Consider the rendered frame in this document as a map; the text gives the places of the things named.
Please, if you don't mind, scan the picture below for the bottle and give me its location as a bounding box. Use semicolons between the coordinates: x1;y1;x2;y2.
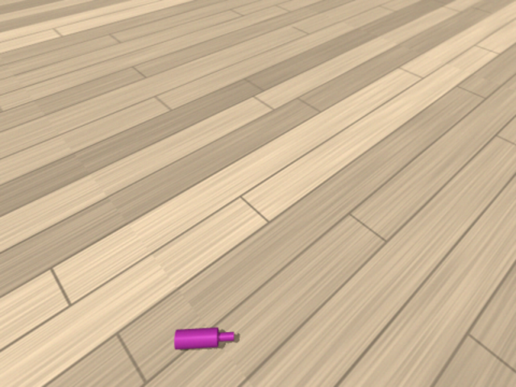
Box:
174;327;234;350

